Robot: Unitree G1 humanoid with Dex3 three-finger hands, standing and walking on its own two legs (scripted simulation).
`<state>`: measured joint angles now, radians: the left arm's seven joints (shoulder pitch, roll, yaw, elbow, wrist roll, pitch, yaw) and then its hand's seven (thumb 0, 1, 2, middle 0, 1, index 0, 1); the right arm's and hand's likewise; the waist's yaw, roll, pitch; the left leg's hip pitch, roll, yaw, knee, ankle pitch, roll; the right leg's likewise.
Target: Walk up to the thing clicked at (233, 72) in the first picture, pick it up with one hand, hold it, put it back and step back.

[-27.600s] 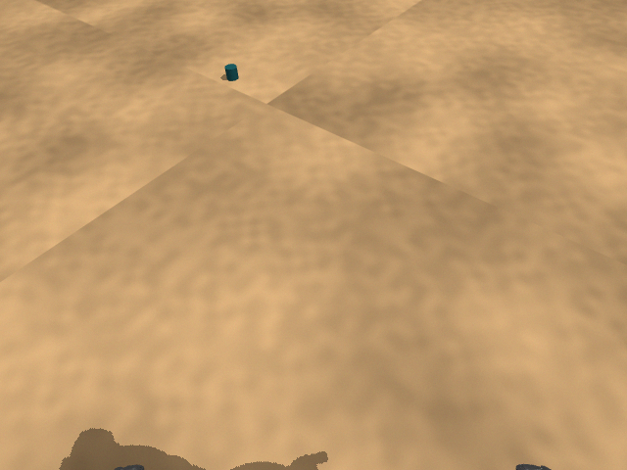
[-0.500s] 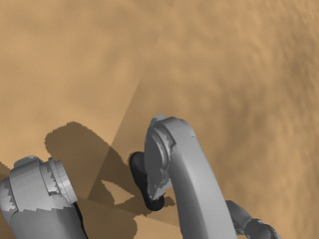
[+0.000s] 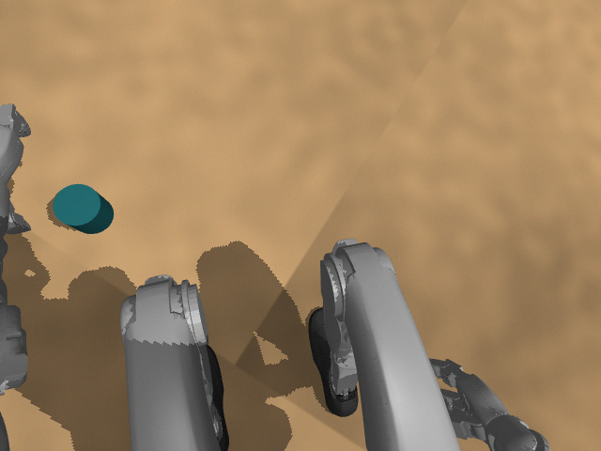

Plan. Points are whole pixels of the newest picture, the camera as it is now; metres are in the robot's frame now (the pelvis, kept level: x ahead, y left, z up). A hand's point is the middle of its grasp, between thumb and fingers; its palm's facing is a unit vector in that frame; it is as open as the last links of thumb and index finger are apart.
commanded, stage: withdraw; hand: left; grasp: from above
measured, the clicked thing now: (85, 210) +0.48 +0.31 -0.32
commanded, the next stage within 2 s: home in 0.38 s
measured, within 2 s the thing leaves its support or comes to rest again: neither
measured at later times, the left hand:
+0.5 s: hand (41, 190) +0.47 +0.32 -0.17, palm faces -0.32 -0.03 -0.95, open 13.9 cm
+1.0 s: hand out of the picture +0.34 +0.27 +0.02, palm faces -0.28 -0.61 -0.74, open 8.7 cm
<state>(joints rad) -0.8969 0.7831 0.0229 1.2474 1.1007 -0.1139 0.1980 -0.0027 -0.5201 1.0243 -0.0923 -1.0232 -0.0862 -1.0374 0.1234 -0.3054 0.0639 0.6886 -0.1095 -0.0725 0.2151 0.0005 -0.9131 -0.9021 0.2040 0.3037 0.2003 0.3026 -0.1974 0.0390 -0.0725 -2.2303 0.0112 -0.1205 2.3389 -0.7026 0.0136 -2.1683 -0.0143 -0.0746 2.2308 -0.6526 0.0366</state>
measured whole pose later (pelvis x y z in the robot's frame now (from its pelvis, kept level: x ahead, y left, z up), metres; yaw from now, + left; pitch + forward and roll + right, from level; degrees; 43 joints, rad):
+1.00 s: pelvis +0.00 +0.00 +0.13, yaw +4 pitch +33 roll -5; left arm -0.30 0.49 0.07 0.52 0.56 0.02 0.02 0.00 0.58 0.91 -0.22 -0.42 -0.22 -0.43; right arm 0.15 -0.29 -0.03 0.61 0.00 -0.01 0.06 0.00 -0.91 -0.90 0.20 0.30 0.20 0.30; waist -0.08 0.03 -0.19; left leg -1.84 0.02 -0.08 1.93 -0.66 0.00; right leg -1.80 -0.02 -0.05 1.86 -0.62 0.02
